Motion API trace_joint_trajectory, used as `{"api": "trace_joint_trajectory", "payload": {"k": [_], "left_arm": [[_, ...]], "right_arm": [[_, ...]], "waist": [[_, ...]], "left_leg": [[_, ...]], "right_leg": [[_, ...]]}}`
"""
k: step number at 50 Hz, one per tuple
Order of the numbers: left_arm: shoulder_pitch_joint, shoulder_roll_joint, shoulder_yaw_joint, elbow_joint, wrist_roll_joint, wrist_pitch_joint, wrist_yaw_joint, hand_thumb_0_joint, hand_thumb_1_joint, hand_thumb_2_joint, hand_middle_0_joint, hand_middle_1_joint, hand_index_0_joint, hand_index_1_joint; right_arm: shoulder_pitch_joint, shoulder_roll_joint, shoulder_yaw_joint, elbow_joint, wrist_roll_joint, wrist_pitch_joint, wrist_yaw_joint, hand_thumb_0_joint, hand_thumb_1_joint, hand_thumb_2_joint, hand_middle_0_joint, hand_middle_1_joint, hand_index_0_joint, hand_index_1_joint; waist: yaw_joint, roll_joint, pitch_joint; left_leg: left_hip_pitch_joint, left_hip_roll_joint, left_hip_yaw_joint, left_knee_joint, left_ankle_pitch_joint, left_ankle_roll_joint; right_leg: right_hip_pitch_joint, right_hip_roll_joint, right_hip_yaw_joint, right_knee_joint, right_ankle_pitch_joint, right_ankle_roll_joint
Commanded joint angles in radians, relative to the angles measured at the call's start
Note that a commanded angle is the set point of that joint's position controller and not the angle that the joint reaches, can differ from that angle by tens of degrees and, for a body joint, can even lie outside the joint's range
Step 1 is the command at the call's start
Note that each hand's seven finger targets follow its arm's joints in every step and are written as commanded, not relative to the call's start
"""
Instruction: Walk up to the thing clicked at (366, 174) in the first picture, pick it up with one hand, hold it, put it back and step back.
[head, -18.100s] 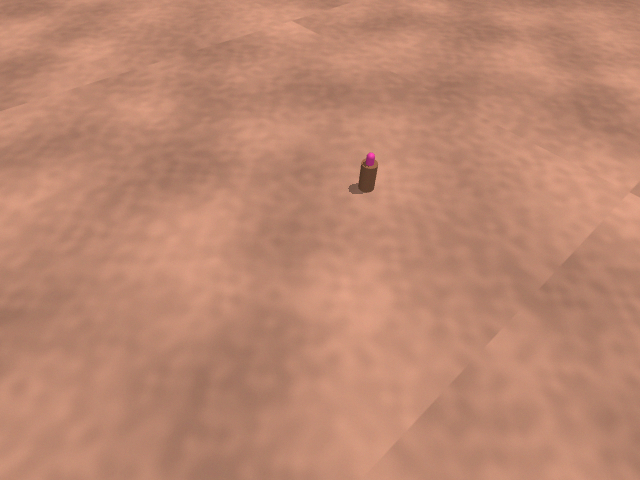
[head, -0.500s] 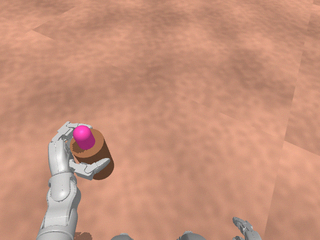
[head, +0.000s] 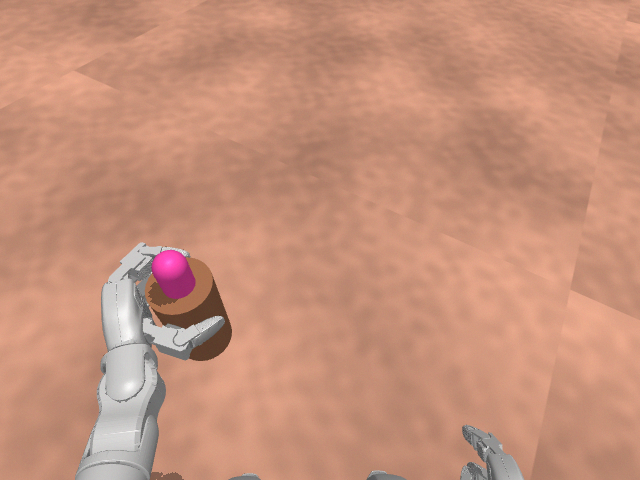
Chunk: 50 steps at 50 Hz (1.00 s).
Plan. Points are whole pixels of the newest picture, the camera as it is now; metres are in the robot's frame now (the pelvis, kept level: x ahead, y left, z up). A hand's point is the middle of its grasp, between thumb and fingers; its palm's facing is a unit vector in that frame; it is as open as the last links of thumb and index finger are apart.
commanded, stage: hold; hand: left
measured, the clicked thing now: (188, 302) +0.32 +0.17 +0.03
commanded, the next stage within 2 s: crouch in 1.88 s
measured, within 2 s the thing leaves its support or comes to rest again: neither
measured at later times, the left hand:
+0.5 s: hand (176, 300) +0.32 +0.18 +0.04, palm faces +0.30 -0.95 -0.02, open 10.9 cm
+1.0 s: hand (177, 294) +0.33 +0.18 +0.04, palm faces +0.31 -0.95 -0.02, open 10.9 cm
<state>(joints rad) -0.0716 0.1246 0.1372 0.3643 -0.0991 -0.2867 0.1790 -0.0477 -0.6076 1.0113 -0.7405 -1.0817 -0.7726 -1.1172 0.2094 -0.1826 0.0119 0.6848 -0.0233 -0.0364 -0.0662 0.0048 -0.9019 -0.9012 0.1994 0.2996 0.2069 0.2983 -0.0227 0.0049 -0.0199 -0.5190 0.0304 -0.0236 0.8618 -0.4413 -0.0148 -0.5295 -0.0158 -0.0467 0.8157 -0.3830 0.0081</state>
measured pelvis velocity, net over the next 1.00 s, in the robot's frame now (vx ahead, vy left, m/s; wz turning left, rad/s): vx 0.00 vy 0.00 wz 0.00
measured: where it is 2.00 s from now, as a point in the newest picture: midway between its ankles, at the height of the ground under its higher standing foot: outside the picture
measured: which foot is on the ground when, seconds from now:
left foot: down 0.00-1.00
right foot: down 0.00-1.00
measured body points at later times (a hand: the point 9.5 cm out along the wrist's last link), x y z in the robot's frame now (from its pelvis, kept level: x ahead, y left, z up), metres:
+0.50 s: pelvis +0.00 +0.00 +0.00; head +0.04 +0.00 +0.45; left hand +0.30 +0.23 +0.04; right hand +0.13 -0.24 -0.11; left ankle +0.00 +0.12 -0.70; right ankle +0.02 -0.13 -0.70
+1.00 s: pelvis +0.00 +0.00 +0.00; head +0.04 +0.00 +0.45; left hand +0.31 +0.23 +0.04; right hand +0.13 -0.24 -0.11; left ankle +0.00 +0.12 -0.70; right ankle +0.02 -0.13 -0.70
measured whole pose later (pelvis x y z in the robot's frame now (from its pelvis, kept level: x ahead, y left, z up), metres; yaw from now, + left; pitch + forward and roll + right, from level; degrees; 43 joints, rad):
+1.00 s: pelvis +0.00 +0.00 +0.00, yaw +0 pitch +5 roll -1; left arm -0.10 0.13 0.16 0.40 -0.10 -0.30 0.16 -0.05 -0.60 0.99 -0.74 -1.08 -0.77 -1.11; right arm 0.21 -0.19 0.01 0.69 -0.02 -0.05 -0.06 0.01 -0.90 -0.90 0.20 0.30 0.21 0.30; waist -0.02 0.01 -0.02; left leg -0.51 0.03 -0.03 0.84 -0.43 -0.02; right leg -0.52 -0.02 -0.05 0.80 -0.37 0.00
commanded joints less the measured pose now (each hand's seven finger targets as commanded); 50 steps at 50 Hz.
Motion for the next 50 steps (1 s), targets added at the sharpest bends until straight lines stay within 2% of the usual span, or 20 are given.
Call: {"api": "trace_joint_trajectory", "payload": {"k": [1, 3, 4, 8, 13, 14, 15, 16, 18, 19, 20, 21, 24, 26, 28, 30, 37, 39, 49, 50], "left_arm": [[-0.405, 0.127, 0.051, -0.384, -0.026, -0.153, -0.004, 0.000, -0.041, 1.184, -1.192, -1.351, -1.214, -1.354], [-0.422, 0.123, 0.042, -0.379, -0.022, -0.156, -0.004, 0.000, -0.023, 1.190, -1.184, -1.349, -1.206, -1.353], [-0.436, 0.149, 0.070, -0.366, -0.021, -0.160, -0.005, 0.000, -0.013, 1.198, -1.191, -1.355, -1.211, -1.360], [-0.445, 0.119, 0.035, -0.354, -0.024, -0.172, -0.019, 0.000, 0.011, 1.211, -1.199, -1.369, -1.222, -1.372], [-0.419, 0.140, 0.049, -0.417, -0.030, -0.176, -0.018, 0.000, -0.021, 1.199, -1.198, -1.357, -1.216, -1.364], [-0.415, 0.122, 0.034, -0.412, -0.034, -0.172, -0.020, 0.000, -0.010, 1.203, -1.196, -1.354, -1.214, -1.360], [-0.380, 0.142, 0.062, -0.380, -0.034, -0.167, -0.016, 0.000, -0.025, 1.195, -1.197, -1.351, -1.214, -1.359], [-0.409, 0.128, 0.043, -0.381, -0.034, -0.166, -0.017, 0.000, -0.032, 1.199, -1.198, -1.358, -1.219, -1.363], [-0.405, 0.155, 0.068, -0.356, -0.031, -0.164, -0.013, 0.000, -0.044, 1.190, -1.188, -1.345, -1.206, -1.352], [-0.432, 0.121, 0.026, -0.394, -0.030, -0.168, -0.016, 0.000, -0.045, 1.177, -1.169, -1.332, -1.190, -1.336], [-0.482, 0.131, 0.035, -0.423, -0.030, -0.172, -0.014, 0.000, -0.045, 1.180, -1.168, -1.327, -1.187, -1.334], [-0.420, 0.151, 0.068, -0.373, -0.026, -0.166, -0.009, 0.000, -0.013, 1.176, -1.165, -1.323, -1.186, -1.327], [-0.412, 0.156, 0.081, -0.336, -0.031, -0.166, -0.016, 0.000, -0.016, 1.188, -1.174, -1.335, -1.196, -1.339], [-0.443, 0.160, 0.090, -0.403, -0.036, -0.173, -0.014, 0.000, -0.033, 1.185, -1.187, -1.337, -1.204, -1.345], [-0.411, 0.124, 0.047, -0.356, -0.031, -0.165, -0.020, 0.000, -0.020, 1.199, -1.186, -1.347, -1.204, -1.354], [-0.408, 0.143, 0.072, -0.334, -0.028, -0.168, -0.020, 0.000, -0.013, 1.203, -1.188, -1.349, -1.207, -1.355], [-0.445, 0.135, 0.042, -0.373, -0.026, -0.171, -0.024, 0.000, 0.008, 1.183, -1.176, -1.330, -1.194, -1.335], [-0.444, 0.152, 0.068, -0.379, -0.030, -0.168, -0.020, 0.000, -0.019, 1.183, -1.181, -1.337, -1.199, -1.343], [-0.422, 0.157, 0.087, -0.319, -0.026, -0.163, -0.021, 0.000, -0.008, 1.205, -1.191, -1.350, -1.210, -1.357], [-0.445, 0.144, 0.062, -0.354, -0.022, -0.168, -0.024, 0.000, -0.011, 1.196, -1.186, -1.350, -1.207, -1.355]], "right_arm": [[-0.026, -0.118, -0.038, -0.113, -0.004, -0.040, -0.011, 0.000, -0.897, -0.899, 0.199, 0.300, 0.200, 0.300], [-0.028, -0.125, -0.042, -0.114, -0.003, -0.040, -0.010, 0.000, -0.896, -0.899, 0.199, 0.300, 0.200, 0.300], [-0.025, -0.127, -0.045, -0.112, -0.003, -0.039, -0.010, 0.000, -0.896, -0.899, 0.199, 0.300, 0.200, 0.300], [-0.037, -0.126, -0.045, -0.118, -0.003, -0.047, -0.005, 0.000, -0.896, -0.899, 0.199, 0.300, 0.200, 0.300], [-0.029, -0.124, -0.041, -0.127, 0.000, -0.049, -0.003, 0.000, -0.899, -0.900, 0.199, 0.300, 0.200, 0.300], [-0.036, -0.125, -0.039, -0.134, 0.002, -0.051, -0.003, 0.000, -0.896, -0.900, 0.199, 0.300, 0.200, 0.300], [-0.037, -0.128, -0.041, -0.126, 0.003, -0.053, -0.007, 0.000, -0.899, -0.901, 0.199, 0.300, 0.200, 0.300], [-0.037, -0.126, -0.040, -0.115, 0.003, -0.054, -0.007, 0.000, -0.897, -0.900, 0.199, 0.300, 0.200, 0.300], [-0.023, -0.137, -0.048, -0.105, 0.004, -0.052, -0.009, 0.000, -0.897, -0.900, 0.199, 0.300, 0.200, 0.300], [-0.032, -0.127, -0.042, -0.113, 0.003, -0.053, -0.009, 0.000, -0.894, -0.899, 0.199, 0.300, 0.200, 0.300], [-0.038, -0.129, -0.043, -0.118, 0.002, -0.056, -0.010, 0.000, -0.892, -0.899, 0.199, 0.300, 0.200, 0.300], [-0.035, -0.128, -0.045, -0.111, 0.003, -0.053, -0.011, 0.000, -0.892, -0.899, 0.199, 0.300, 0.200, 0.300], [-0.035, -0.129, -0.042, -0.104, 0.003, -0.055, -0.012, 0.000, -0.892, -0.898, 0.199, 0.300, 0.200, 0.300], [-0.039, -0.124, -0.040, -0.123, 0.003, -0.055, -0.013, 0.000, -0.898, -0.900, 0.199, 0.300, 0.200, 0.300], [-0.044, -0.126, -0.040, -0.124, 0.005, -0.054, -0.013, 0.000, -0.895, -0.900, 0.199, 0.300, 0.200, 0.300], [-0.024, -0.128, -0.045, -0.106, 0.001, -0.055, -0.011, 0.000, -0.895, -0.900, 0.199, 0.300, 0.200, 0.300], [-0.021, -0.135, -0.050, -0.115, 0.002, -0.054, -0.004, 0.000, -0.893, -0.899, 0.199, 0.300, 0.200, 0.300], [-0.027, -0.129, -0.045, -0.120, 0.004, -0.054, -0.007, 0.000, -0.894, -0.899, 0.199, 0.300, 0.200, 0.300], [-0.032, -0.132, -0.046, -0.115, 0.001, -0.051, -0.010, 0.000, -0.889, -0.898, 0.199, 0.300, 0.200, 0.300], [-0.033, -0.128, -0.047, -0.118, 0.000, -0.052, -0.009, 0.000, -0.891, -0.899, 0.199, 0.300, 0.200, 0.300]], "waist": [[-0.005, 0.080, -0.346], [-0.007, 0.069, -0.327], [-0.005, 0.079, -0.338], [-0.014, 0.072, -0.324], [0.004, 0.085, -0.393], [-0.005, 0.066, -0.367], [0.001, 0.049, -0.370], [-0.008, 0.056, -0.327], [-0.011, 0.055, -0.312], [-0.014, 0.062, -0.326], [-0.016, 0.079, -0.326], [-0.003, 0.071, -0.333], [-0.001, 0.039, -0.313], [0.009, 0.069, -0.381], [-0.004, 0.052, -0.322], [-0.002, 0.055, -0.361], [-0.010, 0.088, -0.369], [-0.001, 0.072, -0.373], [-0.001, 0.036, -0.333], [-0.001, 0.067, -0.342]], "left_leg": [[0.130, -0.027, 0.004, -0.123, 0.331, 0.005], [0.133, -0.023, -0.001, -0.135, 0.313, 0.004], [0.130, -0.026, 0.003, -0.131, 0.296, 0.005], [0.120, -0.028, 0.003, -0.140, 0.235, 0.007], [0.136, -0.029, 0.003, -0.134, 0.266, 0.006], [0.126, -0.030, 0.004, -0.136, 0.257, 0.007], [0.119, -0.030, 0.005, -0.133, 0.267, 0.010], [0.113, -0.031, 0.007, -0.139, 0.245, 0.011], [0.112, -0.030, 0.006, -0.144, 0.229, 0.010], [0.128, -0.028, 0.004, -0.147, 0.230, 0.009], [0.130, -0.029, 0.001, -0.152, 0.212, 0.008], [0.126, -0.028, -0.003, -0.152, 0.222, 0.007], [0.111, -0.030, 0.002, -0.148, 0.228, 0.013], [0.125, -0.034, 0.008, -0.136, 0.278, 0.011], [0.122, -0.032, 0.012, -0.143, 0.259, 0.012], [0.135, -0.031, 0.010, -0.130, 0.307, 0.011], [0.165, -0.024, -0.004, -0.135, 0.356, 0.000], [0.154, -0.029, 0.003, -0.135, 0.310, 0.008], [0.126, -0.029, 0.007, -0.137, 0.292, 0.014], [0.134, -0.030, 0.006, -0.145, 0.279, 0.010]], "right_leg": [[0.168, 0.021, -0.002, -0.088, 0.329, -0.013], [0.145, 0.024, -0.007, -0.088, 0.304, -0.016], [0.149, 0.022, -0.003, -0.096, 0.291, -0.015], [0.132, 0.021, -0.002, -0.100, 0.245, -0.013], [0.172, 0.022, -0.001, -0.102, 0.268, -0.015], [0.177, 0.021, -0.001, -0.106, 0.262, -0.012], [0.185, 0.020, -0.001, -0.108, 0.274, -0.009], [0.160, 0.019, 0.002, -0.113, 0.260, -0.009], [0.146, 0.020, 0.003, -0.115, 0.245, -0.010], [0.143, 0.021, 0.000, -0.115, 0.242, -0.011], [0.135, 0.021, -0.001, -0.114, 0.222, -0.013], [0.140, 0.023, -0.006, -0.110, 0.225, -0.014], [0.160, 0.018, -0.001, -0.116, 0.239, -0.009], [0.200, 0.013, 0.004, -0.111, 0.291, -0.009], [0.168, 0.014, 0.004, -0.120, 0.276, -0.009], [0.182, 0.015, 0.003, -0.108, 0.321, -0.008], [0.160, 0.025, -0.008, -0.091, 0.335, -0.019], [0.179, 0.019, -0.001, -0.108, 0.311, -0.013], [0.175, 0.016, 0.001, -0.116, 0.307, -0.008], [0.170, 0.016, 0.002, -0.111, 0.290, -0.012]]}}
